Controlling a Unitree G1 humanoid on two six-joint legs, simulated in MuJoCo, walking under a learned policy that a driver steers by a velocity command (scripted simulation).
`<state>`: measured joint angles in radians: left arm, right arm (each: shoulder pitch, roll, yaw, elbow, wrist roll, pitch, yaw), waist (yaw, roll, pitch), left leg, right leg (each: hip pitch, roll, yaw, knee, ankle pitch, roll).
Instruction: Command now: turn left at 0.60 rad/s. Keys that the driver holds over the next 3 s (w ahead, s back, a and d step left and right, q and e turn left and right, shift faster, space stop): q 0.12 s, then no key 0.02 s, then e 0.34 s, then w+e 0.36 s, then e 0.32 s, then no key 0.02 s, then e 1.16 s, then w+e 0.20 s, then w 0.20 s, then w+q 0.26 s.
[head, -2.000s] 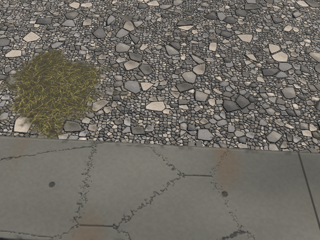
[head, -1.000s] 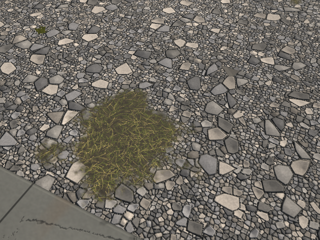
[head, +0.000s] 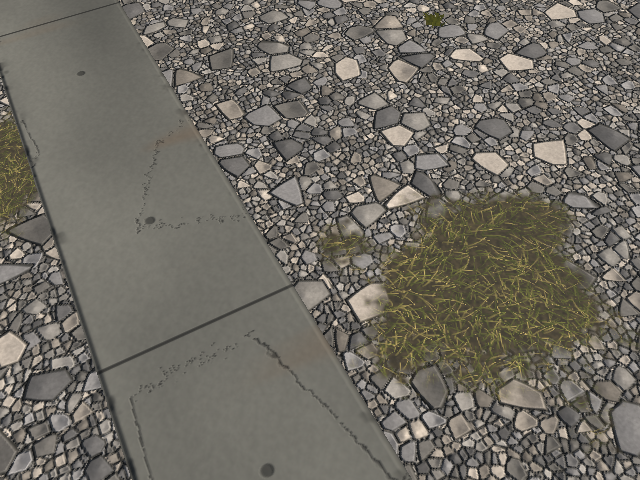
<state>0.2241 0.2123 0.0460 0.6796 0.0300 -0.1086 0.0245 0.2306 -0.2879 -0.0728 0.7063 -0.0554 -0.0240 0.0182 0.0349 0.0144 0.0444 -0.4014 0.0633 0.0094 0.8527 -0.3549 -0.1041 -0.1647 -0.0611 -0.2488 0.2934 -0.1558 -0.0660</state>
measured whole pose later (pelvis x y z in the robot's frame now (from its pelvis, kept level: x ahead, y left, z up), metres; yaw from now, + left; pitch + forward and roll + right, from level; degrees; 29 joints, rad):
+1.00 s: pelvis +0.13 -0.02 -0.02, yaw -15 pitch +3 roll +2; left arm 0.50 0.20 0.04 0.86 0.05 -0.13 -0.08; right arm 0.03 -0.23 -0.04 0.73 -0.03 -0.06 0.02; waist 0.05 0.01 -0.02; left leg -0.59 0.01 0.00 0.66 -0.10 -0.01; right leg 0.05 0.06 0.14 0.31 -0.39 -0.09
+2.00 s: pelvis +0.27 -0.06 -0.02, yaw -50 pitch +5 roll +2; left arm 0.29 0.30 0.02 0.63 0.03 -0.08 -0.09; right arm 0.20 -0.28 0.00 0.66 -0.03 -0.02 -0.01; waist 0.03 -0.01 -0.02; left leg -0.35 -0.04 0.00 0.64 -0.31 -0.10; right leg -0.34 0.10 0.27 0.59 -0.30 -0.04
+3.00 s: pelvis +0.23 -0.23 -0.05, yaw -71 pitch +1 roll -2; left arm 0.55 0.21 -0.03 0.84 0.10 -0.11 -0.02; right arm 0.12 -0.21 0.02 0.72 -0.07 -0.08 0.08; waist 0.08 0.04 -0.02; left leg -0.68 0.06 -0.02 0.63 0.45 0.05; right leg 0.07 0.11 -0.07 0.48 -0.58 -0.08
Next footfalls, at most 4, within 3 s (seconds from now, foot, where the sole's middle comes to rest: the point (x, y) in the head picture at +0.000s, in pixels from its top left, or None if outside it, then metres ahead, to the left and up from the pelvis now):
0.14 left None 0.04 0.17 -0.79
0.66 right None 0.00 -0.07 -0.79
1.06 left None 0.35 0.04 -0.79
1.42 right None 0.21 -0.15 -0.79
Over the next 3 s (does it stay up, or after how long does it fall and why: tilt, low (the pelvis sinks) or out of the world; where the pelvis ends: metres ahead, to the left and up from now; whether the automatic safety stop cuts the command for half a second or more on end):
stays up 0.23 -0.23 -0.05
